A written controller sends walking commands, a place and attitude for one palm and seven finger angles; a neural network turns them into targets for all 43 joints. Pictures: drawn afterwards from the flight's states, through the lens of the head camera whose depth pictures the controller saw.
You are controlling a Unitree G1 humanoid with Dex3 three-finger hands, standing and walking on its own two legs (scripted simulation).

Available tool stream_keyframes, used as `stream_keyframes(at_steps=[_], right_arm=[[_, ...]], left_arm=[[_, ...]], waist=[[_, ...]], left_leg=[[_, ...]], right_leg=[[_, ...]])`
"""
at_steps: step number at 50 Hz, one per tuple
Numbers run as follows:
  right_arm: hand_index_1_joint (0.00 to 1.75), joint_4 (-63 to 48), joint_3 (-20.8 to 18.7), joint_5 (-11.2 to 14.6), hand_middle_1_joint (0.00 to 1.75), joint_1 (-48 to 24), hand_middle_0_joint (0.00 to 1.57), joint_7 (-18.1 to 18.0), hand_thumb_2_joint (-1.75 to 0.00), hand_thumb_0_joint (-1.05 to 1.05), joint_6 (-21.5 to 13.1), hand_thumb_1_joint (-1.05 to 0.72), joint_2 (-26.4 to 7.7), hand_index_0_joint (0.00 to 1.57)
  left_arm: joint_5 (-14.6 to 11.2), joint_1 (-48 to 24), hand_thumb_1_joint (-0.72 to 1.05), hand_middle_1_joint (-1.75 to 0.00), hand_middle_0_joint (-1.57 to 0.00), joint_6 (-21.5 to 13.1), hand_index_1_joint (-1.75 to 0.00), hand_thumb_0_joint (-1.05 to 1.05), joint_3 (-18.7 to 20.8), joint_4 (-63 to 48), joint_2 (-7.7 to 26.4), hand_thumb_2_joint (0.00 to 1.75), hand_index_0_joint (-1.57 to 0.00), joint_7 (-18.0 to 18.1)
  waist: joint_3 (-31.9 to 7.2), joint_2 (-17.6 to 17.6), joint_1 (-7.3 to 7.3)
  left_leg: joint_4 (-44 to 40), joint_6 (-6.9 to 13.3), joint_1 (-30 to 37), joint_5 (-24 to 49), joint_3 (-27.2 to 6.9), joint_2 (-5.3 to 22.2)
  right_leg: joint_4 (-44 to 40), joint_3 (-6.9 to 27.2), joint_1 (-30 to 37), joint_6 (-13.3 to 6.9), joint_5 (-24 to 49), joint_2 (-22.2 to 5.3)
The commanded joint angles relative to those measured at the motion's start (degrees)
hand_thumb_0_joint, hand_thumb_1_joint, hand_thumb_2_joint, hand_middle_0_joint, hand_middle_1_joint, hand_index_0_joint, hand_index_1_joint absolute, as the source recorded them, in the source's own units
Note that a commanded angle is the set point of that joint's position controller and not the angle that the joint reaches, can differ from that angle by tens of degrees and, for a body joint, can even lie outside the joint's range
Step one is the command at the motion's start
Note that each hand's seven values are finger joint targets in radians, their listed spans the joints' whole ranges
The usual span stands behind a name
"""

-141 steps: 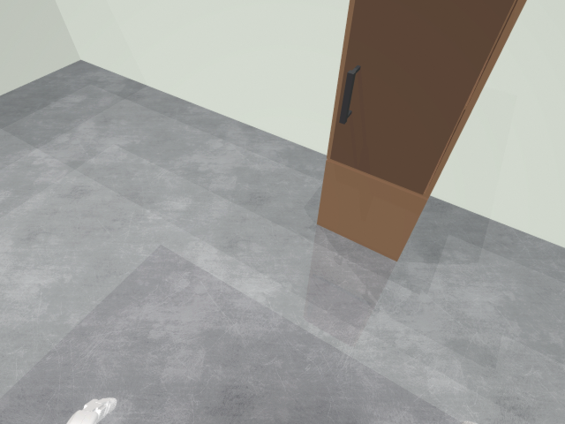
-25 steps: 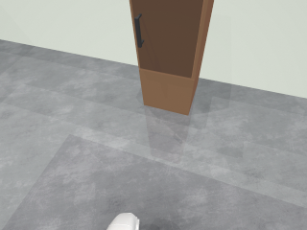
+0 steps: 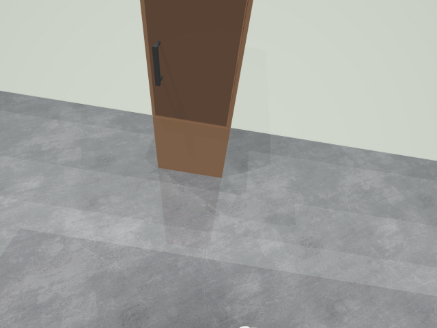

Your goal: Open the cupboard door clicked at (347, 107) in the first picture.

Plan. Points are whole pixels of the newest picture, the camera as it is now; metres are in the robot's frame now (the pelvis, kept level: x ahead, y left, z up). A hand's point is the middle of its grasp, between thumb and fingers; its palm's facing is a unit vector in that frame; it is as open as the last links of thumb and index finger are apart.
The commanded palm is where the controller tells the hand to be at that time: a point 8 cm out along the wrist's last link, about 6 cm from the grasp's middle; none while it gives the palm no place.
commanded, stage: take the last steps up to it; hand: left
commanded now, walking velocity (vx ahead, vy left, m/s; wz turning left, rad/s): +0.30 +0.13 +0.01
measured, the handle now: (158, 63) +1.03 +0.29 -0.07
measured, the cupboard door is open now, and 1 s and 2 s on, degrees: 0 0 0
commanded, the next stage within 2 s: come to a stop and stand still in 1.32 s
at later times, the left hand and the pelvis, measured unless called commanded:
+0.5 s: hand out of the picture +0.10 +0.20 -0.16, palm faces +0.07 -0.97 -0.23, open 7.2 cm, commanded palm none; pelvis +0.07 +0.01 +0.00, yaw +0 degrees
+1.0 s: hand (76, 259) +0.28 +0.34 -0.18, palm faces +0.08 -0.98 -0.19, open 7.4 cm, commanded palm none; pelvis +0.26 +0.15 +0.00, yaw +0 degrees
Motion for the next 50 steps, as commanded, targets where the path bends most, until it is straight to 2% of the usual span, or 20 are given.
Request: stream_keyframes(at_steps=[1, 9, 13, 15, 16, 17, 18, 19, 20, 24, 31, 35, 36, 37, 38, 39, 40, 43, 47, 50], right_arm=[[0.30, -3.22, -1.77, -0.63, 0.30, -0.48, 0.20, -0.29, -0.90, 0.00, -1.82, -0.90, -9.51, 0.20], [0.30, 3.88, -2.14, -0.76, 0.30, 13.78, 0.20, 0.38, -0.90, 0.00, -2.60, -0.90, -8.63, 0.20], [0.30, 5.38, -1.78, -0.67, 0.30, 14.28, 0.20, 0.58, -0.90, 0.00, -2.42, -0.90, -8.07, 0.20], [0.30, 5.77, -1.49, -0.23, 0.30, 12.62, 0.20, 0.83, -0.90, 0.00, -2.54, -0.90, -6.78, 0.20], [0.30, 5.41, -1.08, 0.21, 0.30, 12.51, 0.20, 1.12, -0.90, 0.00, -2.86, -0.90, -4.78, 0.20], [0.30, 3.73, -0.71, 0.38, 0.30, 11.36, 0.20, 1.36, -0.90, 0.00, -3.17, -0.90, -2.44, 0.20], [0.30, 1.74, -1.67, -0.84, 0.30, 7.40, 0.20, 1.58, -0.90, 0.00, -2.77, -0.90, -5.66, 0.20], [0.30, 1.79, -2.41, -1.17, 0.30, 6.90, 0.20, 2.02, -0.90, 0.00, -2.31, -0.90, -6.66, 0.20], [0.30, 2.61, -2.27, -1.21, 0.30, 5.87, 0.20, 2.46, -0.90, 0.00, -1.90, -0.90, -5.53, 0.20], [0.30, 4.24, -2.54, -0.92, 0.30, 9.43, 0.20, 3.75, -0.90, 0.00, -0.38, -0.90, -1.55, 0.20], [0.30, -0.46, -2.72, -0.28, 0.30, 1.49, 0.20, 5.63, -0.90, 0.00, -0.53, -0.90, -2.08, 0.20], [0.30, -0.97, -2.83, -0.19, 0.30, 2.57, 0.20, 5.77, -0.90, 0.00, -1.88, -0.90, -3.58, 0.20], [0.30, 1.23, -3.31, -0.58, 0.30, 9.01, 0.20, 5.29, -0.90, 0.00, -2.37, -0.90, -5.30, 0.20], [0.30, 4.06, -4.30, -1.25, 0.30, 18.63, 0.20, 4.48, -0.90, 0.00, -2.70, -0.90, -9.84, 0.20], [0.30, 5.48, -6.04, -1.74, 0.30, 23.87, 0.20, 3.44, -0.90, 0.00, -3.30, -0.90, -17.66, 0.20], [0.30, 6.06, -6.07, -0.69, 0.30, 25.89, 0.20, 2.40, -0.90, 0.00, -3.09, -0.90, -20.41, 0.20], [0.30, 5.93, -5.77, -0.39, 0.30, 21.08, 0.20, 1.43, -0.90, 0.00, -3.00, -0.90, -18.52, 0.20], [0.30, 2.99, -2.81, -0.72, 0.30, 8.20, 0.20, 1.14, -0.90, 0.00, -4.51, -0.90, -8.37, 0.20], [0.30, 3.76, -2.03, -0.28, 0.30, 4.93, 0.20, 0.98, -0.90, 0.00, -5.51, -0.90, -5.28, 0.20], [0.30, 4.38, -2.50, -0.41, 0.30, 5.89, 0.20, 0.92, -0.90, 0.00, -5.55, -0.90, -5.07, 0.20]], left_arm=[[0.28, 3.32, 0.90, -0.30, -0.20, -1.65, -0.30, 0.00, 0.26, -2.08, 2.44, 0.90, -0.20, -0.55], [0.24, -5.65, 0.90, -0.30, -0.20, -3.58, -0.30, 0.00, -2.28, -3.20, -0.25, 0.90, -0.20, -1.03], [-0.05, -2.64, 0.90, -0.30, -0.20, -4.10, -0.30, 0.00, -2.29, -1.41, -1.78, 0.90, -0.20, -0.76], [-0.08, 3.90, 0.90, -0.30, -0.20, -4.87, -0.30, 0.00, -1.63, 1.17, -0.86, 0.90, -0.20, -0.34], [0.16, 8.18, 0.90, -0.30, -0.20, -5.51, -0.30, 0.00, -1.07, 2.90, 1.84, 0.90, -0.20, 0.22], [0.37, 14.90, 0.90, -0.30, -0.20, -6.14, -0.30, 0.00, 0.21, 4.84, 6.99, 0.90, -0.20, 0.91], [-0.37, 17.99, 0.90, -0.30, -0.20, -5.94, -0.30, 0.00, 0.76, 5.64, 9.33, 0.90, -0.20, 1.31], [-0.63, 15.04, 0.90, -0.30, -0.20, -5.82, -0.30, 0.00, 0.56, 5.23, 7.94, 0.90, -0.20, 1.59], [-0.55, 12.38, 0.90, -0.30, -0.20, -6.53, -0.30, 0.00, 0.50, 5.20, 6.21, 0.90, -0.20, 1.70], [-0.19, 8.49, 0.90, -0.30, -0.20, -7.68, -0.30, 0.00, -0.94, 4.97, 1.14, 0.90, -0.20, 1.65], [0.31, 10.01, 0.90, -0.30, -0.20, -8.75, -0.30, 0.00, -0.83, 6.79, 3.58, 0.90, -0.20, 1.44], [0.90, 9.32, 0.90, -0.30, -0.20, -8.29, -0.30, 0.00, 0.04, 6.78, 6.10, 0.90, -0.20, 1.67], [0.74, 9.34, 0.90, -0.30, -0.20, -8.04, -0.30, 0.00, 0.02, 6.90, 6.09, 0.90, -0.20, 1.66], [0.26, 11.50, 0.90, -0.30, -0.20, -7.74, -0.30, 0.00, -0.23, 7.32, 4.28, 0.90, -0.20, 1.30], [-0.86, 15.83, 0.90, -0.30, -0.20, -7.15, -0.30, 0.00, -0.43, 6.66, 0.85, 0.90, -0.20, 0.63], [-0.95, 12.46, 0.90, -0.30, -0.20, -6.83, -0.30, 0.00, -1.11, 4.15, -0.63, 0.90, -0.20, 0.54], [-1.43, 9.88, 0.90, -0.30, -0.20, -6.76, -0.30, 0.00, -1.31, 3.59, -0.99, 0.90, -0.20, 0.88], [-0.45, 4.92, 0.90, -0.30, -0.20, -7.06, -0.30, 0.00, -0.57, 5.11, -0.80, 0.90, -0.20, -0.39], [0.20, 9.64, 0.90, -0.30, -0.20, -4.80, -0.30, 0.00, -1.12, 6.20, -3.63, 0.90, -0.20, -0.56], [0.30, 5.61, 0.90, -0.30, -0.20, -4.20, -0.30, 0.00, -0.84, 3.93, -3.41, 0.90, -0.20, -0.82]], waist=[[1.25, 10.38, 1.55], [4.83, 11.50, -3.65], [3.81, 10.37, -1.58], [1.88, 6.62, 2.00], [0.19, 0.70, 3.65], [-1.72, -11.95, 6.26], [0.58, -9.71, 7.31], [4.08, -5.41, 5.44], [7.26, -9.52, 5.05], [10.48, -2.93, 0.16], [11.80, -7.85, 0.06], [8.11, -7.59, -1.22], [4.17, -4.35, -4.21], [-4.13, 5.71, -7.34], [-11.50, 25.86, -7.60], [-13.60, 28.77, -8.39], [-13.90, 25.71, -7.59], [-1.93, 8.99, -2.88], [0.31, 9.40, 1.23], [3.44, 6.43, 1.15]], left_leg=[[-14.30, 4.98, -0.33, 5.91, -8.89, 11.78], [-16.29, 9.14, 7.82, 0.15, -13.91, 13.95], [-14.25, 8.05, 1.20, -0.20, -12.48, 12.19], [-7.42, 5.07, -6.32, -2.26, -8.59, 8.72], [-0.78, 2.67, -16.21, -5.94, -4.55, 5.57], [13.56, -0.48, -27.45, -12.44, 1.96, 0.16], [23.00, -1.57, -30.95, -15.90, -0.41, 1.66], [27.58, -1.75, -31.32, -12.04, -1.94, 3.43], [29.73, -1.89, -30.91, -7.50, -2.32, 4.89], [31.62, -3.91, -26.67, 2.41, -0.05, 6.38], [19.89, -4.50, -23.08, 10.54, 3.43, 7.63], [10.44, -2.48, -9.89, 5.00, 5.26, 5.81], [6.85, -1.93, 0.32, 5.90, 6.01, 3.91], [3.96, -1.89, 11.73, 5.98, 5.11, 3.78], [-1.62, 1.13, 22.34, 8.05, -13.86, 17.32], [-9.58, 3.77, 23.40, 7.14, -26.25, 22.63], [-11.84, 3.45, 22.06, 5.71, -24.83, 23.89], [-10.43, 4.51, 4.14, 12.54, -11.31, 18.89], [-16.01, 5.32, -3.04, 10.48, -3.37, 16.36], [-19.02, 7.24, -1.61, 8.10, -3.52, 17.14]], right_leg=[[12.72, -3.24, -3.47, 0.75, 1.27, -3.94], [-7.32, -10.06, -3.17, -0.51, -3.79, -8.41], [-17.47, -12.26, 9.35, -1.46, -1.91, -7.20], [-28.39, -12.01, 23.33, -2.03, 5.87, -8.36], [-31.72, -5.19, 35.14, -3.75, 3.18, -14.98], [-38.24, 12.37, 43.82, -8.88, -4.95, -29.37], [-43.31, 21.10, 37.87, -12.42, -11.45, -35.95], [-45.21, 18.72, 32.49, -13.01, -16.93, -35.77], [-46.01, 15.96, 28.06, -11.45, -14.42, -32.53], [-44.87, -2.31, 19.75, -7.45, 2.99, -25.97], [-43.61, -11.85, 16.68, -4.97, 10.46, -23.61], [-34.66, -13.29, 16.41, -4.59, 17.11, -24.82], [-25.21, -15.50, 14.52, -3.77, 21.38, -23.21], [-9.74, -17.47, 14.41, -2.54, 19.61, -19.33], [9.87, -19.18, 1.85, -2.26, -7.29, -9.31], [23.15, -11.03, -5.53, -3.70, -16.24, -6.61], [30.33, -5.98, -7.96, -3.23, -11.95, -9.10], [26.78, -6.28, -7.53, -2.89, 1.58, -14.57], [18.16, -7.71, -2.42, -1.49, 5.26, -14.11], [9.93, -7.38, -5.21, -0.85, 7.93, -14.74]])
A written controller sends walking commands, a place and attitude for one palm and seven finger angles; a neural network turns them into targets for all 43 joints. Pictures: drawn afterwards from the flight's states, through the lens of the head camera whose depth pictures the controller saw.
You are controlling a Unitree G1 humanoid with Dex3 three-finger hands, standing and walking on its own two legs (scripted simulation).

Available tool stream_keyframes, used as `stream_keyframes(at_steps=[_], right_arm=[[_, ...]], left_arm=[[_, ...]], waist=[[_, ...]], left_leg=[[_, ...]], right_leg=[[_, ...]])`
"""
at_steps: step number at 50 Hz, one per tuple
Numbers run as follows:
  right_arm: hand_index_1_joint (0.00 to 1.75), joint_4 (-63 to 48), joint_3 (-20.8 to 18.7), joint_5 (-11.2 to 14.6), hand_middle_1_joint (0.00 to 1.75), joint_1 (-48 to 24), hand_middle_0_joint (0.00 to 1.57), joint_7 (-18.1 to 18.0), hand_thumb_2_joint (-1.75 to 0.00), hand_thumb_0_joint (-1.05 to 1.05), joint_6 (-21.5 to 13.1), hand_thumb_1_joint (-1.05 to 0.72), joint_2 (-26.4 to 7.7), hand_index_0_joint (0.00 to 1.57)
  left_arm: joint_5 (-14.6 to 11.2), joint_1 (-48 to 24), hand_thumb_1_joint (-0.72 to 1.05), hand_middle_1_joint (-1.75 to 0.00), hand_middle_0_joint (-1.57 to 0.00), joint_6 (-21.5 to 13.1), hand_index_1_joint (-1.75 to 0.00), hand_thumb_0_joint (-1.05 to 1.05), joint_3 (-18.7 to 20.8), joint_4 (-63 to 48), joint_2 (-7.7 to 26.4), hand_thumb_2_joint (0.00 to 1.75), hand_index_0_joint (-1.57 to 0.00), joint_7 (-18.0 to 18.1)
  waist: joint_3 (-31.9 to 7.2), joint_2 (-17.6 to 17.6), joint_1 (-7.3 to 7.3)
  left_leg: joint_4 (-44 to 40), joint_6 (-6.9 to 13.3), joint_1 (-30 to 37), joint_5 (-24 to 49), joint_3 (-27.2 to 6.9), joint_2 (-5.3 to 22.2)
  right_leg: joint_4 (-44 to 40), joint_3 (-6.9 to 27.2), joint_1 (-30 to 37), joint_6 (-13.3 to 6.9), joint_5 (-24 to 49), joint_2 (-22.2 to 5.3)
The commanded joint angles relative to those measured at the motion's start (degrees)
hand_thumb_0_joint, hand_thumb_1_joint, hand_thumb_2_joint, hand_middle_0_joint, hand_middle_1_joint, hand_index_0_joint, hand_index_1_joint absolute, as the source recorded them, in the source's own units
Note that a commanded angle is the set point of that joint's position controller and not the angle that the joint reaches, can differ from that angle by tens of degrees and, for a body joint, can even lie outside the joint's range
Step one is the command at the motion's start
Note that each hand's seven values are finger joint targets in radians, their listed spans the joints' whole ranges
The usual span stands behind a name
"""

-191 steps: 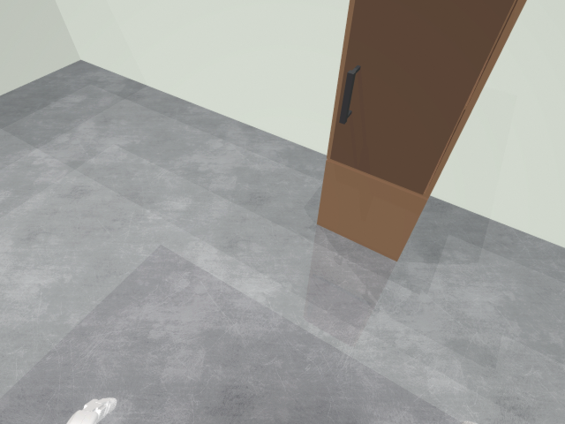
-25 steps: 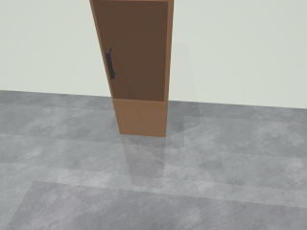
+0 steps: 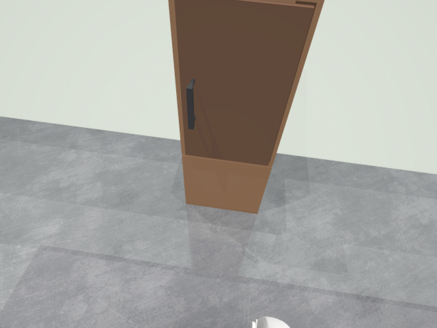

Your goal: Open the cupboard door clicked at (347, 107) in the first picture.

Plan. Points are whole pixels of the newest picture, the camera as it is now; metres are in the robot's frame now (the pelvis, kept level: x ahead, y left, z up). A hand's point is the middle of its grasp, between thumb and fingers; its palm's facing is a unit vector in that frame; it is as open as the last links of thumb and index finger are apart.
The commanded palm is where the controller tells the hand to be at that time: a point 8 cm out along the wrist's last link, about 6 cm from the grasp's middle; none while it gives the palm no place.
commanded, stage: take the last steps up to it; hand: left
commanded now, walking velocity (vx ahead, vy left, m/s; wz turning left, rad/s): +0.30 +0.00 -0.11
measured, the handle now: (191, 104) +0.77 +0.14 -0.06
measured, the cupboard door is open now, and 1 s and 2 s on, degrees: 0 0 0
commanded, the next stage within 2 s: come to a stop and stand still in 0.32 s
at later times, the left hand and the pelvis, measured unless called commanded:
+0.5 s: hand (143, 284) +0.24 +0.18 -0.17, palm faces +0.03 -0.98 -0.21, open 7.1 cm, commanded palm none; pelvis +0.19 +0.00 +0.00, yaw -1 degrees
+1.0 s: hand (136, 272) +0.26 +0.21 -0.17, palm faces -0.02 -0.97 -0.24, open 7.3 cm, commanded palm none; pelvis +0.18 +0.01 +0.00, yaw -4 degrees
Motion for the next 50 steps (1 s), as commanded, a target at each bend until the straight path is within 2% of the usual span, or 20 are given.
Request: stream_keyframes(at_steps=[1, 9, 11, 12, 13, 14, 15, 16, 19, 22, 25, 28, 29, 31, 33, 37, 41, 46, 48, 50], right_arm=[[0.30, 0.26, -1.24, -0.23, 0.30, 5.85, 0.20, 0.10, -0.90, 0.00, -0.37, -0.90, -6.27, 0.20], [0.30, 3.55, -1.45, -0.73, 0.30, 11.73, 0.20, 0.17, -0.90, 0.00, 0.31, -0.90, -6.39, 0.20], [0.30, 4.01, -1.26, -0.75, 0.30, 11.62, 0.20, 0.03, -0.90, 0.00, 0.57, -0.90, -6.41, 0.20], [0.30, 4.28, -0.99, -0.53, 0.30, 11.49, 0.20, 0.00, -0.90, 0.00, 0.71, -0.90, -6.36, 0.20], [0.30, 4.20, -0.91, -0.01, 0.30, 10.80, 0.20, 0.17, -0.90, 0.00, 0.51, -0.90, -6.21, 0.20], [0.30, 2.82, -0.65, 0.61, 0.30, 11.31, 0.20, 0.71, -0.90, 0.00, 0.17, -0.90, -3.97, 0.20], [0.30, 1.11, -0.34, 0.58, 0.30, 10.83, 0.20, 0.79, -0.90, 0.00, 0.05, -0.90, -3.34, 0.20], [0.30, 1.06, -0.74, 0.61, 0.30, 8.39, 0.20, 0.46, -0.90, 0.00, 0.57, -0.90, -4.90, 0.20], [0.30, 0.55, -0.72, 0.20, 0.30, 4.25, 0.20, 1.01, -0.90, 0.00, 2.13, -0.90, -2.07, 0.20], [0.30, 1.88, -0.02, -0.02, 0.30, 9.32, 0.20, 1.04, -0.90, 0.00, 3.94, -0.90, 0.89, 0.20], [0.30, 2.63, 0.99, 0.52, 0.30, 10.18, 0.20, 0.63, -0.90, 0.00, 3.99, -0.90, 1.70, 0.20], [0.30, 2.89, 0.28, 0.69, 0.30, 10.52, 0.20, 0.26, -0.90, 0.00, 3.55, -0.90, -1.82, 0.20], [0.30, 2.22, -0.49, 0.55, 0.30, 10.55, 0.20, 0.00, -0.90, 0.00, 3.20, -0.90, -4.86, 0.20], [0.30, 0.35, -1.43, 0.14, 0.30, 7.49, 0.20, -0.73, -0.90, 0.00, 3.81, -0.90, -10.37, 0.20], [0.30, 0.37, -1.43, -0.16, 0.30, 6.84, 0.20, -2.16, -0.90, 0.00, 4.19, -0.90, -10.32, 0.20], [0.30, -2.13, -2.32, -0.33, 0.30, 2.55, 0.20, -2.41, -0.90, 0.00, 4.73, -0.90, -10.78, 0.20], [0.30, -3.25, -2.77, -0.13, 0.30, 0.49, 0.20, -2.24, -0.90, 0.00, 4.65, -0.90, -10.70, 0.20], [0.30, -3.82, -3.50, -0.75, 0.30, -1.24, 0.20, -1.15, -0.90, 0.00, 5.08, -0.90, -11.25, 0.20], [0.30, -3.60, -3.50, -0.84, 0.30, -2.66, 0.20, -0.33, -0.90, 0.00, 5.52, -0.90, -11.31, 0.20], [0.30, -3.19, -2.99, -0.30, 0.30, -2.81, 0.20, 0.36, -0.90, 0.00, 5.91, -0.90, -8.80, 0.20]], left_arm=[[0.36, 2.83, 0.90, -0.30, -0.20, 0.46, -0.30, 0.00, -0.21, -2.90, -0.36, 0.90, -0.20, -0.69], [0.21, -6.98, 0.90, -0.30, -0.20, -0.52, -0.30, 0.00, -0.55, -7.39, -0.81, 0.90, -0.20, -0.56], [0.31, -5.05, 0.90, -0.30, -0.20, -0.91, -0.30, 0.00, -0.38, -6.79, -0.85, 0.90, -0.20, -0.53], [0.36, -0.78, 0.90, -0.30, -0.20, -1.37, -0.30, 0.00, -0.23, -5.40, -0.09, 0.90, -0.20, -0.43], [0.52, 6.13, 0.90, -0.30, -0.20, -2.08, -0.30, 0.00, 0.27, -3.16, 1.80, 0.90, -0.20, -0.18], [0.83, 13.40, 0.90, -0.30, -0.20, -3.02, -0.30, 0.00, 1.43, -1.16, 6.96, 0.90, -0.20, 0.55], [-0.21, 18.13, 0.90, -0.30, -0.20, -3.18, -0.30, 0.00, 2.21, -0.05, 11.16, 0.90, -0.20, 0.82], [-0.68, 15.82, 0.90, -0.30, -0.20, -3.08, -0.30, 0.00, 2.19, -0.39, 10.94, 0.90, -0.20, 1.27], [-0.64, 4.81, 0.90, -0.30, -0.20, -2.93, -0.30, 0.00, 0.64, -2.55, 5.08, 0.90, -0.20, 1.81], [0.07, -0.02, 0.90, -0.30, -0.20, -3.01, -0.30, 0.00, -0.46, -3.67, 2.35, 0.90, -0.20, 1.98], [0.02, -1.40, 0.90, -0.30, -0.20, -1.91, -0.30, 0.00, -0.69, -3.27, 3.24, 0.90, -0.20, 2.15], [-0.94, -0.04, 0.90, -0.30, -0.20, -0.34, -0.30, 0.00, -0.74, -2.24, 4.04, 0.90, -0.20, 2.20], [-0.97, 1.71, 0.90, -0.30, -0.20, 0.27, -0.30, 0.00, -0.98, -2.60, 3.14, 0.90, -0.20, 2.07], [-1.32, 4.56, 0.90, -0.30, -0.20, 1.51, -0.30, 0.00, -0.91, -2.66, 1.68, 0.90, -0.20, 2.39], [-0.85, 2.73, 0.90, -0.30, -0.20, 2.76, -0.30, 0.00, -0.54, -2.52, 2.97, 0.90, -0.20, 2.60], [-0.51, 2.55, 0.90, -0.30, -0.20, 3.12, -0.30, 0.00, 0.48, -3.51, 3.36, 0.90, -0.20, 2.08], [-0.50, 1.76, 0.90, -0.30, -0.20, 4.05, -0.30, 0.00, 0.79, -5.24, 3.41, 0.90, -0.20, 1.45], [-0.42, 0.51, 0.90, -0.30, -0.20, 3.95, -0.30, 0.00, 0.15, -6.86, 2.33, 0.90, -0.20, 0.82], [-0.70, 3.54, 0.90, -0.30, -0.20, 2.91, -0.30, 0.00, -0.20, -5.20, 1.40, 0.90, -0.20, 0.90], [-0.33, 9.32, 0.90, -0.30, -0.20, 1.84, -0.30, 0.00, -0.33, -2.34, 2.65, 0.90, -0.20, 1.16]], waist=[[2.85, 5.34, 0.56], [5.85, 3.45, -2.32], [5.11, 4.26, -1.16], [2.22, 2.43, 0.85], [-2.18, 0.53, 3.91], [-8.40, -8.94, 5.74], [-11.14, -13.69, 5.82], [-9.87, -6.55, 6.10], [-0.13, 1.70, 1.68], [1.87, -1.81, -2.64], [-1.15, -4.09, -2.37], [-3.48, -0.54, -2.32], [-4.94, 6.52, -1.62], [-3.50, 16.57, -0.91], [-2.74, 16.40, -2.06], [-5.92, 8.62, -1.54], [-8.75, 10.23, -1.46], [-7.10, 15.33, -2.11], [-6.58, 16.47, -0.72], [-5.34, 9.45, 1.74]], left_leg=[[-18.69, 5.94, 0.56, 5.24, -13.21, 17.20], [-13.89, 6.09, 8.87, 15.44, -10.95, 17.28], [-9.00, 4.79, 8.34, 20.80, -8.60, 16.00], [-2.64, 3.33, 8.23, 26.59, -6.77, 14.09], [7.50, 1.19, 4.40, 28.33, -4.04, 11.51], [22.09, -1.74, -8.45, 15.78, -0.44, 6.12], [37.34, -3.91, -18.86, -17.97, -1.47, -0.25], [43.49, -3.16, -20.24, -19.15, -8.85, 2.11], [41.71, -3.61, -19.41, -9.47, -11.81, 6.94], [28.52, -5.53, -10.29, -7.36, -9.39, 7.05], [13.60, -6.24, -3.82, -1.21, -7.80, 4.37], [-1.47, -6.30, 5.48, 16.70, -7.63, 4.07], [-1.63, -4.58, 7.76, 31.07, -11.68, 9.01], [-6.36, 3.98, 4.20, 49.26, -21.86, 21.38], [-6.43, 7.04, 3.35, 54.87, -22.87, 22.56], [-3.75, 6.56, 9.47, 50.79, -17.88, 20.15], [-5.12, 6.11, 10.17, 40.44, -16.44, 19.38], [-9.15, 5.21, 4.22, 15.13, -18.40, 18.57], [-10.18, 3.17, -0.67, 1.45, -17.74, 15.95], [-7.47, -1.51, -9.51, -12.61, -13.28, 9.83]], right_leg=[[-9.70, 3.65, -1.43, 0.60, 4.19, -3.42], [-28.45, -0.29, 1.62, -0.83, 2.54, -0.06], [-32.75, -2.09, 7.34, -1.70, 3.08, 1.97], [-36.93, -3.44, 14.21, -2.49, 5.12, 4.03], [-39.66, -1.09, 25.18, -3.98, 9.48, 2.82], [-41.06, 13.96, 39.03, -8.62, 17.14, -9.03], [-46.81, 29.59, 46.26, -16.09, 30.68, -19.99], [-48.27, 28.51, 42.54, -18.23, 27.44, -20.55], [-53.09, 16.76, 24.67, -12.89, 16.71, -15.16], [-54.20, 5.54, 13.29, -9.80, 21.36, -11.27], [-48.80, 1.47, 15.30, -8.44, 29.00, -7.19], [-39.67, 1.04, 15.56, -4.47, 22.07, -3.86], [-35.28, 0.34, 14.30, -2.24, 15.31, -1.55], [-23.73, -0.93, 12.87, 0.80, -11.75, 3.71], [-8.59, 5.37, 9.07, 0.47, -17.61, 3.81], [0.44, 7.60, 2.06, 1.47, -11.61, 4.87], [-1.99, 7.88, 2.59, 2.53, -8.53, 4.58], [-21.14, 4.64, 10.96, 1.06, -10.21, 3.00], [-31.09, 1.98, 17.97, 0.26, -7.49, 4.22], [-44.66, 0.33, 29.06, -0.06, 1.28, 4.26]])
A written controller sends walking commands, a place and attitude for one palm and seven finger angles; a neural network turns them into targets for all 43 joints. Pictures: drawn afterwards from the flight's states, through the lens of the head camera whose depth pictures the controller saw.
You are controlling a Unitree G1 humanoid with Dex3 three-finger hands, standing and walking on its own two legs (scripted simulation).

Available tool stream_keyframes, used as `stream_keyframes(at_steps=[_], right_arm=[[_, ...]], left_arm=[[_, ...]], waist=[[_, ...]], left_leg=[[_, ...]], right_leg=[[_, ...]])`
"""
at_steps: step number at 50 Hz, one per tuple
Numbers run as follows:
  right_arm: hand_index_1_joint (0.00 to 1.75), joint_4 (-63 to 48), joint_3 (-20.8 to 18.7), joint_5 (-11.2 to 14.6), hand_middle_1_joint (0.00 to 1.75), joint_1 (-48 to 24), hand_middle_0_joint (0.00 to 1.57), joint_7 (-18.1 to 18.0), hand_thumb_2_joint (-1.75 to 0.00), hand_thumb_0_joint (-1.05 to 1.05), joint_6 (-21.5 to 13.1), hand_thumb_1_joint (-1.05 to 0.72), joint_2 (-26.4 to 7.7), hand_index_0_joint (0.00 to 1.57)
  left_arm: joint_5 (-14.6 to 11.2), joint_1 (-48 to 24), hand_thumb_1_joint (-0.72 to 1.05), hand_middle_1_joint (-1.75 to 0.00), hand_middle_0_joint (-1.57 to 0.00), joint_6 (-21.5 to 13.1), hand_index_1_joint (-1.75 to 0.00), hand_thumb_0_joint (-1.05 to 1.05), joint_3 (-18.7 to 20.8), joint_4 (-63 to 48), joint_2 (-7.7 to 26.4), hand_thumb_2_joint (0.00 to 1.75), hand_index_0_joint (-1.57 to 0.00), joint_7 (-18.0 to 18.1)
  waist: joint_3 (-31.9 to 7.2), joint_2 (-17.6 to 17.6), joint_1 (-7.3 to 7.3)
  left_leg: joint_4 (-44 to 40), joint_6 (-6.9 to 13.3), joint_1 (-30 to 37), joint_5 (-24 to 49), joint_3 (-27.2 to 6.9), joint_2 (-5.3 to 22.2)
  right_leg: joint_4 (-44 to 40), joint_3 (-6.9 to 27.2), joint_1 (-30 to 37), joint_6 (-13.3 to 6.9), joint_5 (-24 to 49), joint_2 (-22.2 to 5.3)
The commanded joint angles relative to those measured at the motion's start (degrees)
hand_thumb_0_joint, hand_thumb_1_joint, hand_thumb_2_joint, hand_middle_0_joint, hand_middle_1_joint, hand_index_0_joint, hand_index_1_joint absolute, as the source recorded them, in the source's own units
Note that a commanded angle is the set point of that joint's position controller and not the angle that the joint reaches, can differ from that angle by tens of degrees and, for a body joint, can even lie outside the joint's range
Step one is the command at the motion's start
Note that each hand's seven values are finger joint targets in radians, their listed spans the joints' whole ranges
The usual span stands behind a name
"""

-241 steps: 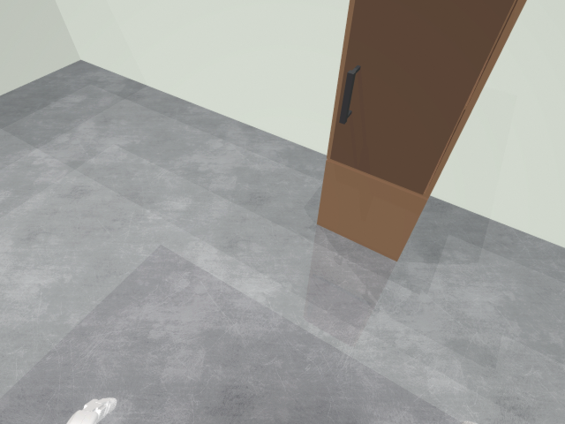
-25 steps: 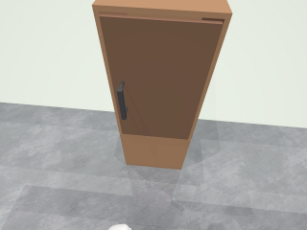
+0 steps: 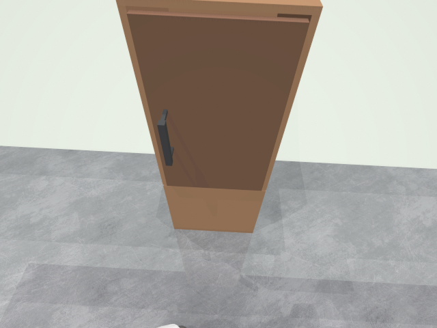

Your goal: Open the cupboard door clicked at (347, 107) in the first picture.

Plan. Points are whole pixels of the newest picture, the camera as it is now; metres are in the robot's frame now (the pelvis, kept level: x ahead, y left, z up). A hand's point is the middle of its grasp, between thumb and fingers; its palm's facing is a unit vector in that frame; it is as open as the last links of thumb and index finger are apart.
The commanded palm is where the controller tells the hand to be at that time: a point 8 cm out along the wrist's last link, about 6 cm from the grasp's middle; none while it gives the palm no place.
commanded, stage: come to a stop and stand still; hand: left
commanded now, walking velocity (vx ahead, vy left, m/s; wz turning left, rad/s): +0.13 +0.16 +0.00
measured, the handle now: (167, 139) +0.58 +0.17 -0.06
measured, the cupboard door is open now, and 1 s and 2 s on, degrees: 0 0 0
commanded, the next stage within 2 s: look again from close up in 1.98 s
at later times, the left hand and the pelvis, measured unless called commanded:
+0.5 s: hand out of the picture -0.01 +0.19 -0.19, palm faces +0.07 -0.98 -0.20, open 7.3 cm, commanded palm none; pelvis +0.00 +0.02 -0.01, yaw +3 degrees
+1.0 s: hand out of the picture -0.03 +0.23 -0.18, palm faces +0.04 -0.98 -0.19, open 7.3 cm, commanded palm none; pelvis -0.03 +0.05 +0.00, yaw +0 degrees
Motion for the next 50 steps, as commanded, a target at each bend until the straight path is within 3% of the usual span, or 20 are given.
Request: stream_keyframes(at_steps=[1, 2, 3, 4, 5, 7, 8, 12, 15, 17, 18, 19, 20, 21, 24, 26, 29, 31, 36, 50], right_arm=[[0.30, -1.61, -1.03, 1.03, 0.30, 2.81, 0.20, 1.01, -0.90, 0.00, 0.72, -0.90, -4.11, 0.20], [0.30, -3.40, -0.23, 0.99, 0.30, 1.24, 0.20, 1.48, -0.90, 0.00, 1.00, -0.90, -1.70, 0.20], [0.30, -4.09, -0.83, 0.57, 0.30, -0.72, 0.20, 1.85, -0.90, 0.00, 1.31, -0.90, -4.91, 0.20], [0.30, -3.45, -0.97, 0.45, 0.30, 0.19, 0.20, 2.25, -0.90, 0.00, 1.60, -0.90, -4.69, 0.20], [0.30, -1.78, -0.86, 0.17, 0.30, 1.95, 0.20, 2.21, -0.90, 0.00, 1.75, -0.90, -4.50, 0.20], [0.30, 0.62, -0.84, 0.13, 0.30, 7.23, 0.20, 2.42, -0.90, 0.00, 1.15, -0.90, -4.91, 0.20], [0.30, 1.00, -0.80, 0.24, 0.30, 8.46, 0.20, 2.50, -0.90, 0.00, 0.74, -0.90, -4.70, 0.20], [0.30, -0.50, -0.34, 0.40, 0.30, 5.68, 0.20, 2.22, -0.90, 0.00, -0.16, -0.90, -4.68, 0.20], [0.30, -0.86, 0.23, 0.88, 0.30, 5.46, 0.20, 1.57, -0.90, 0.00, -0.74, -0.90, -3.70, 0.20], [0.30, 1.50, 0.79, 1.12, 0.30, 9.87, 0.20, 1.01, -0.90, 0.00, -1.44, -0.90, -2.97, 0.20], [0.30, -2.31, 1.20, 0.65, 0.30, 6.43, 0.20, 1.10, -0.90, 0.00, -2.37, -0.90, -5.64, 0.20], [0.30, -3.79, 1.46, 0.98, 0.30, 10.53, 0.20, 1.25, -0.90, 0.00, -2.31, -0.90, -5.57, 0.20], [0.30, -1.87, 1.49, 0.08, 0.30, 13.84, 0.20, 0.88, -0.90, 0.00, -2.68, -0.90, -4.11, 0.20], [0.30, -1.79, 1.58, 0.33, 0.30, 13.17, 0.20, 0.58, -0.90, 0.00, -2.57, -0.90, -5.35, 0.20], [0.30, -2.58, 1.87, 0.78, 0.30, 11.36, 0.20, 0.25, -0.90, 0.00, -2.50, -0.90, -7.16, 0.20], [0.30, -2.92, 1.89, 0.73, 0.30, 9.96, 0.20, -0.11, -0.90, 0.00, -2.59, -0.90, -7.59, 0.20], [0.30, -3.12, 2.04, 0.75, 0.30, 9.08, 0.20, -0.33, -0.90, 0.00, -2.66, -0.90, -6.73, 0.20], [0.30, -3.18, 2.06, 0.77, 0.30, 8.80, 0.20, -0.30, -0.90, 0.00, -2.67, -0.90, -7.49, 0.20], [0.30, -3.61, 1.83, 0.64, 0.30, 7.49, 0.20, -0.11, -0.90, 0.00, -2.56, -0.90, -8.15, 0.20], [0.30, -1.32, 2.04, 0.79, 0.30, 9.25, 0.20, 0.15, -0.90, 0.00, -2.79, -0.90, -7.01, 0.20]], left_arm=[[1.06, 12.94, 0.90, -0.30, -0.20, -2.88, -0.30, 0.00, -0.35, 1.70, 4.81, 0.90, -0.20, 0.45], [1.11, 8.98, 0.90, -0.30, -0.20, -2.88, -0.30, 0.00, -0.12, -0.21, 8.95, 0.90, -0.20, 0.68], [0.85, 5.22, 0.90, -0.30, -0.20, -2.70, -0.30, 0.00, -0.08, -2.00, 10.02, 0.90, -0.20, 0.89], [1.03, 2.38, 0.90, -0.30, -0.20, -2.95, -0.30, 0.00, 0.20, -2.48, 9.86, 0.90, -0.20, 1.05], [0.74, 1.06, 0.90, -0.30, -0.20, -3.43, -0.30, 0.00, 0.24, -2.41, 9.13, 0.90, -0.20, 1.10], [0.45, 0.43, 0.90, -0.30, -0.20, -4.01, -0.30, 0.00, -0.44, -1.88, 6.41, 0.90, -0.20, 0.83], [0.46, 1.76, 0.90, -0.30, -0.20, -4.22, -0.30, 0.00, -0.46, -1.68, 6.01, 0.90, -0.20, 0.68], [0.65, 8.57, 0.90, -0.30, -0.20, -4.54, -0.30, 0.00, -0.05, 0.61, 5.97, 0.90, -0.20, 1.00], [0.83, 9.65, 0.90, -0.30, -0.20, -4.37, -0.30, 0.00, 0.41, 1.88, 6.62, 0.90, -0.20, 1.29], [0.14, 7.97, 0.90, -0.30, -0.20, -4.20, -0.30, 0.00, 0.07, 2.66, 5.74, 0.90, -0.20, 1.44], [0.22, 13.29, 0.90, -0.30, -0.20, -5.36, -0.30, 0.00, -1.47, 3.66, 5.31, 0.90, -0.20, 3.92], [0.39, 9.37, 0.90, -0.30, -0.20, -6.01, -0.30, 0.00, -1.61, 1.88, 6.07, 0.90, -0.20, 3.34], [0.09, 9.58, 0.90, -0.30, -0.20, -5.88, -0.30, 0.00, -1.63, 1.38, 4.22, 0.90, -0.20, 2.98], [0.02, 10.70, 0.90, -0.30, -0.20, -5.59, -0.30, 0.00, -1.68, 1.44, 3.84, 0.90, -0.20, 3.01], [0.16, 9.45, 0.90, -0.30, -0.20, -4.56, -0.30, 0.00, -2.56, 1.36, 3.16, 0.90, -0.20, 2.42], [0.14, 9.64, 0.90, -0.30, -0.20, -3.95, -0.30, 0.00, -3.04, 1.67, 1.96, 0.90, -0.20, 2.18], [0.29, 9.84, 0.90, -0.30, -0.20, -3.52, -0.30, 0.00, -3.32, 2.01, 1.97, 0.90, -0.20, 1.82], [0.16, 9.91, 0.90, -0.30, -0.20, -3.11, -0.30, 0.00, -3.36, 1.65, 2.21, 0.90, -0.20, 1.73], [0.36, 9.59, 0.90, -0.30, -0.20, -2.38, -0.30, 0.00, -3.40, 0.66, 2.45, 0.90, -0.20, 1.25], [0.36, 11.32, 0.90, -0.30, -0.20, -2.90, -0.30, 0.00, -3.50, 1.35, 2.01, 0.90, -0.20, 0.88]], waist=[[-5.80, -5.18, 2.95], [-0.38, -16.66, 2.85], [3.13, -13.06, 3.09], [3.74, -11.22, 1.68], [4.10, -13.53, 1.30], [4.09, -12.46, -0.31], [3.14, -11.79, -0.04], [-0.08, -10.27, 3.55], [-3.13, -11.42, 4.13], [-5.91, -10.20, 2.01], [-3.93, -8.66, 2.80], [-6.57, -2.63, -1.01], [-10.31, 3.35, -0.48], [-12.79, 3.74, 0.49], [-10.09, 7.70, 1.10], [-6.29, 6.72, 1.41], [-2.07, 3.66, 1.62], [-1.74, 1.47, 1.58], [-0.04, 3.40, 1.76], [-0.62, 0.87, 1.78]], left_leg=[[0.72, -1.03, -5.75, -21.67, -3.60, -0.26], [8.34, -2.49, -9.25, -21.43, -2.88, -3.58], [13.56, -1.52, -5.82, -19.58, -6.23, -2.04], [16.52, -1.43, -4.55, -17.58, -6.17, -2.18], [19.18, -1.12, -5.11, -14.01, -7.10, -2.69], [21.09, -1.47, -5.12, -9.45, -5.58, -2.86], [20.63, -1.83, -5.57, -8.85, -4.80, -3.34], [14.89, -2.49, -6.96, -12.15, -3.98, -3.31], [4.81, -2.37, -2.20, -14.68, -3.47, -3.52], [-7.20, -2.03, 8.48, -3.86, -2.66, -4.41], [5.55, -1.55, 6.95, -5.20, -3.67, -2.80], [2.31, -0.43, 6.71, -3.92, -4.44, -2.35], [1.66, 0.97, 7.96, 5.06, -4.97, -0.82], [3.90, 1.22, 8.99, 16.14, -5.98, 0.90], [2.06, 2.95, 11.30, 32.18, -9.54, 2.69], [0.11, 3.58, 10.11, 30.67, -10.23, 3.01], [-2.00, 3.04, 7.01, 23.49, -9.90, 1.46], [-3.69, 2.83, 6.49, 18.51, -10.30, 1.39], [-9.46, 2.77, 4.62, 2.77, -12.19, 1.58], [-12.16, 2.46, 4.42, -6.62, -10.86, 0.78]], right_leg=[[-27.47, 7.58, 11.26, -3.36, -2.64, -8.25], [-36.55, 22.31, 1.85, -7.24, -18.27, -17.75], [-39.47, 23.34, -7.77, -8.91, -22.16, -20.20], [-39.51, 22.09, -10.41, -8.79, -21.08, -19.45], [-37.90, 19.89, -8.67, -8.05, -14.62, -16.57], [-33.71, 11.25, -3.96, -6.45, -2.19, -12.51], [-31.88, 8.95, -0.77, -5.89, 2.46, -11.71], [-27.81, 10.06, 9.39, -8.33, 15.11, -14.31], [-22.93, 9.69, 12.93, -9.71, 28.23, -15.39], [-17.79, 6.38, 10.08, -6.90, 32.00, -12.02], [-13.96, 7.06, 8.27, -4.32, 48.97, -9.27], [-12.09, 4.16, 8.56, -4.12, 47.82, -10.22], [-8.08, 2.25, 10.29, -3.89, 45.62, -8.85], [-7.22, 0.10, 10.68, -3.74, 41.89, -7.41], [-7.00, -2.78, 6.55, -2.67, 18.49, -3.22], [-8.32, -2.69, 4.80, -2.22, 12.30, -2.04], [-9.94, -1.93, 4.63, -2.15, 15.49, -2.78], [-10.47, -1.60, 4.81, -1.74, 14.53, -2.90], [-11.64, -1.57, 3.42, -1.31, 10.74, -2.69], [-15.55, -0.02, 4.52, -1.65, 13.97, -4.19]])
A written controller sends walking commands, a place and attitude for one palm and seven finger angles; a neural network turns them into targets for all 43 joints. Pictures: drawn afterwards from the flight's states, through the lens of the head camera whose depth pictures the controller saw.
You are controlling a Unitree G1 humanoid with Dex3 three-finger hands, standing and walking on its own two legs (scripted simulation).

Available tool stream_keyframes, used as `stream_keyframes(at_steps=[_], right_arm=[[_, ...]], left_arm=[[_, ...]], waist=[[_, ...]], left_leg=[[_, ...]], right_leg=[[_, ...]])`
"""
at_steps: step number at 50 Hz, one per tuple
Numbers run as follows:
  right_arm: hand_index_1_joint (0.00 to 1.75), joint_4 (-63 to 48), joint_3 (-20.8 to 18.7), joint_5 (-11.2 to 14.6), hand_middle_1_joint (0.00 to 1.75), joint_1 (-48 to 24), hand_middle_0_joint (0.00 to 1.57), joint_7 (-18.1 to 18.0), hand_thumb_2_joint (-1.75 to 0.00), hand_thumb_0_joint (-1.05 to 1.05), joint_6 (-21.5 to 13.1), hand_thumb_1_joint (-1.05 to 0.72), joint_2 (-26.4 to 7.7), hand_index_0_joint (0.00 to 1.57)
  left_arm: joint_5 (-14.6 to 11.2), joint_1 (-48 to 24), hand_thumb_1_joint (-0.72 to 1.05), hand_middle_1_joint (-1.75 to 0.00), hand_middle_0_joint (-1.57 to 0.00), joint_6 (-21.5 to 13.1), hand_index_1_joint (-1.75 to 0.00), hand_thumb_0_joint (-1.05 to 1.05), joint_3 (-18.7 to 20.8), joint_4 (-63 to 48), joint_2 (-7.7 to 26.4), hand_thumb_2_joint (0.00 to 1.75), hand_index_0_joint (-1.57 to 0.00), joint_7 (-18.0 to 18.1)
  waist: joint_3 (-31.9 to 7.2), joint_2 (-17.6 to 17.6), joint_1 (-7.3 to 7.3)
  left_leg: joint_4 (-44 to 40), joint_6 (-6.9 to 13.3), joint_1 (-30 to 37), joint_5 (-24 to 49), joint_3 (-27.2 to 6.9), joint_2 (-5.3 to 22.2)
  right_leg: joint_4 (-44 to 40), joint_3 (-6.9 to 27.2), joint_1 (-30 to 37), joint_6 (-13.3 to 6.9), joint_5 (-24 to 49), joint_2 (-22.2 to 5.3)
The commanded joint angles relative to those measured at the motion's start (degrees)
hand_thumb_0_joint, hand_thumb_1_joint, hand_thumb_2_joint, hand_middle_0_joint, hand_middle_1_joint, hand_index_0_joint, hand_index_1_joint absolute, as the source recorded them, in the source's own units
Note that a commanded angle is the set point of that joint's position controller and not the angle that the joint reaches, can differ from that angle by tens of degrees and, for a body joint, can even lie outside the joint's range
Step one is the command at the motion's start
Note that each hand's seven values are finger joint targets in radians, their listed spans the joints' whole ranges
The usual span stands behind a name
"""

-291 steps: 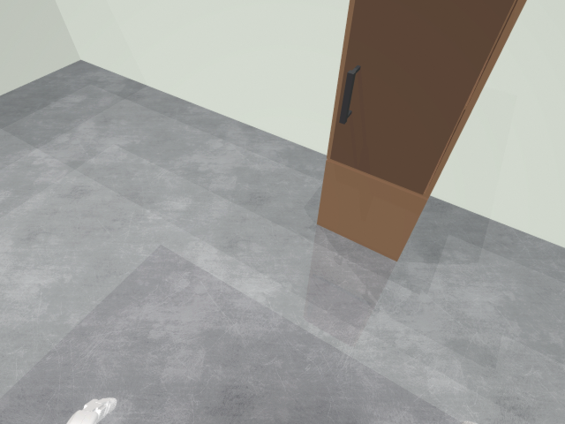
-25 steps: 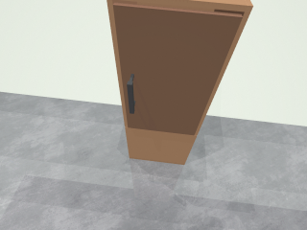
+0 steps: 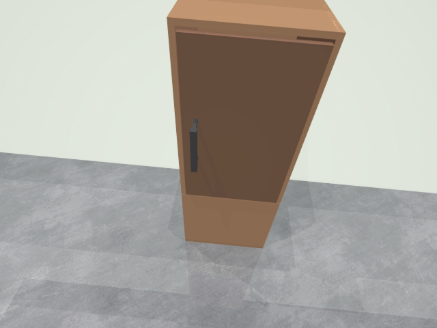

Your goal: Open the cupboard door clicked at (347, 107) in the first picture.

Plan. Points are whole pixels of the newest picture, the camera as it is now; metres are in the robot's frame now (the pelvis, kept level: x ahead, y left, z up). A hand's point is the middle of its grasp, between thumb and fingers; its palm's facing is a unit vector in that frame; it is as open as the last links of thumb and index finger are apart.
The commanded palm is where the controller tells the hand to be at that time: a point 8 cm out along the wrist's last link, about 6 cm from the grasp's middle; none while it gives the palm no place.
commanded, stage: come to a stop and stand still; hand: left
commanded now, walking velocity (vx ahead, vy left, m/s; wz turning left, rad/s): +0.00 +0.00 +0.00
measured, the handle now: (194, 146) +0.61 +0.11 -0.06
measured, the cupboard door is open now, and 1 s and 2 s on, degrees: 0 0 0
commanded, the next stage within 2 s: look again from close up in 0.98 s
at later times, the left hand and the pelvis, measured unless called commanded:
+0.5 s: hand out of the picture -0.04 +0.10 -0.17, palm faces +0.06 -0.99 -0.15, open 7.3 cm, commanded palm none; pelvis -0.01 -0.05 +0.00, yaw +1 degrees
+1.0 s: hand out of the picture -0.03 +0.08 -0.17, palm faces +0.07 -0.99 -0.15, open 7.3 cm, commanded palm none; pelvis -0.01 -0.07 +0.01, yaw +1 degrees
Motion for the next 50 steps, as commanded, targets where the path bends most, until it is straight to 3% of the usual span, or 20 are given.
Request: stream_keyframes(at_steps=[1, 12, 24, 28, 30, 35, 42, 50], right_arm=[[0.30, -1.78, -1.36, -0.04, 0.30, 2.11, 0.20, 0.05, -0.90, 0.00, -0.77, -0.90, -6.79, 0.20], [0.30, 1.40, -1.12, 0.16, 0.30, 4.74, 0.20, 0.25, -0.90, 0.00, -0.46, -0.90, -4.93, 0.20], [0.30, 2.94, -1.07, 0.36, 0.30, 5.58, 0.20, 0.26, -0.90, 0.00, -0.21, -0.90, -2.50, 0.20], [0.30, 3.33, -0.95, 0.23, 0.30, 5.76, 0.20, 0.27, -0.90, 0.00, -0.09, -0.90, -1.85, 0.20], [0.30, 3.40, -0.94, 0.22, 0.30, 5.67, 0.20, 0.32, -0.90, 0.00, 0.05, -0.90, -1.76, 0.20], [0.30, 3.52, -0.86, 0.14, 0.30, 5.94, 0.20, 0.18, -0.90, 0.00, -0.32, -0.90, -1.74, 0.20], [0.30, 3.75, -0.79, 0.09, 0.30, 6.12, 0.20, 0.11, -0.90, 0.00, -0.31, -0.90, -1.48, 0.20], [0.30, 4.19, -0.75, 0.09, 0.30, 6.49, 0.20, 0.04, -0.90, 0.00, -0.41, -0.90, -1.29, 0.20]], left_arm=[[0.08, 4.05, 0.90, -0.30, -0.20, -1.02, -0.30, 0.00, 0.51, -1.66, 3.65, 0.90, -0.20, 0.06], [-0.09, 6.10, 0.90, -0.30, -0.20, -1.74, -0.30, 0.00, 0.31, 0.64, 2.18, 0.90, -0.20, 0.16], [-0.15, 6.41, 0.90, -0.30, -0.20, -2.41, -0.30, 0.00, 0.33, 1.48, 1.40, 0.90, -0.20, 0.43], [-0.21, 6.22, 0.90, -0.30, -0.20, -2.43, -0.30, 0.00, 0.43, 1.51, 1.30, 0.90, -0.20, 0.39], [-0.20, 6.27, 0.90, -0.30, -0.20, -2.49, -0.30, 0.00, 0.48, 1.46, 1.47, 0.90, -0.20, 0.40], [-0.27, 5.92, 0.90, -0.30, -0.20, -2.57, -0.30, 0.00, 0.67, 1.18, 1.29, 0.90, -0.20, 0.38], [-0.34, 5.71, 0.90, -0.30, -0.20, -2.71, -0.30, 0.00, 0.75, 1.26, 1.24, 0.90, -0.20, 0.27], [-0.34, 5.75, 0.90, -0.30, -0.20, -2.63, -0.30, 0.00, 0.86, 1.17, 1.14, 0.90, -0.20, 0.30]], waist=[[3.26, 3.70, 0.25], [4.34, 1.81, 0.17], [5.03, -0.90, -0.22], [6.20, 0.28, -0.29], [5.93, -0.83, -0.33], [4.32, 1.77, -0.20], [4.20, 0.04, -0.11], [4.25, 1.35, 0.09]], left_leg=[[-13.01, -2.96, -4.29, -0.74, -11.50, 9.54], [-12.32, -2.82, -5.95, -5.29, -10.33, 8.63], [-8.09, -3.70, -3.77, -0.53, -7.60, 7.62], [-8.17, -4.07, -4.07, -0.90, -7.36, 7.40], [-7.46, -4.29, -3.88, -0.83, -6.85, 7.18], [-7.77, -4.42, -3.36, 1.52, -7.17, 7.72], [-7.55, -4.66, -3.15, 2.57, -6.86, 7.70], [-8.15, -4.76, -3.51, 2.99, -7.11, 8.02]], right_leg=[[-1.38, -1.69, -0.44, -2.44, 3.10, 1.54], [-3.19, -0.99, -0.28, -2.79, 2.21, 1.27], [-5.65, 0.98, -3.40, -3.05, -0.12, 1.15], [-6.62, 1.20, -4.70, -3.24, -2.36, 1.14], [-7.32, 1.65, -5.14, -3.33, -3.97, 1.01], [-6.55, 1.37, -3.60, -3.46, -0.70, 1.47], [-7.35, 1.48, -3.14, -3.64, -0.54, 1.43], [-7.03, 0.82, -2.17, -3.61, 0.48, 1.71]])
